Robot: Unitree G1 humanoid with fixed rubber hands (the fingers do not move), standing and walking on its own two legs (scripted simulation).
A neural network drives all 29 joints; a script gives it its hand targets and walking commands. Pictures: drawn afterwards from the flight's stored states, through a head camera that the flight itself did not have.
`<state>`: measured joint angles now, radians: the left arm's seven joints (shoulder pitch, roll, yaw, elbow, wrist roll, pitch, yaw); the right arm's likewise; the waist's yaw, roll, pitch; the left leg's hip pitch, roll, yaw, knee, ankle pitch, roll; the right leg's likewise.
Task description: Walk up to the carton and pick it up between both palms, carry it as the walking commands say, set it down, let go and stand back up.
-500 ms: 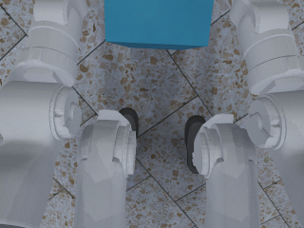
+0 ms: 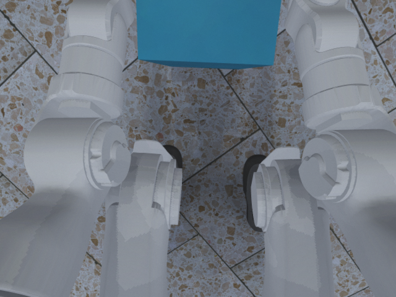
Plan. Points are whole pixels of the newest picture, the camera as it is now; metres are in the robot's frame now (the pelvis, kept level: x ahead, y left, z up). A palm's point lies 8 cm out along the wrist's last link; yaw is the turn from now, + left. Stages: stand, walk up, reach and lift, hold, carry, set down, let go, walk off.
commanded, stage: reach and lift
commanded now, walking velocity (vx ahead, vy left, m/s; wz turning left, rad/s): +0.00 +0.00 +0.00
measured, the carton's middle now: out of the picture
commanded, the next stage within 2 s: none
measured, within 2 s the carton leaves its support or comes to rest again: leaves its support in 0.50 s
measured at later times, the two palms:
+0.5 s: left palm out of the picture +0.55 +0.16 -0.16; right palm out of the picture +0.55 -0.08 -0.16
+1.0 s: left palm out of the picture +0.55 +0.17 -0.09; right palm out of the picture +0.55 -0.07 -0.09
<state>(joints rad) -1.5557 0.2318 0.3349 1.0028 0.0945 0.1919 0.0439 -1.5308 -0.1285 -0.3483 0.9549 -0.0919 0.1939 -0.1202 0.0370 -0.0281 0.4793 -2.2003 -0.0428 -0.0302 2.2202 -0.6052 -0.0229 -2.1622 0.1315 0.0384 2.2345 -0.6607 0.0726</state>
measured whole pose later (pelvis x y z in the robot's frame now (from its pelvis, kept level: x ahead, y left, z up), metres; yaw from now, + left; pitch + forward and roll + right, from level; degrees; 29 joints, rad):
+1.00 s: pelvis +0.00 +0.00 +0.04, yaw +0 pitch +42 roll -3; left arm -1.42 0.10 0.40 0.79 0.20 0.35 0.11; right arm -1.39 -0.01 -0.46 0.75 -0.17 0.34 -0.17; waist 0.03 -0.03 0.21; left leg -2.22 -0.11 -0.07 2.05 -0.56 -0.04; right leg -2.17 0.14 0.05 2.06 -0.63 0.09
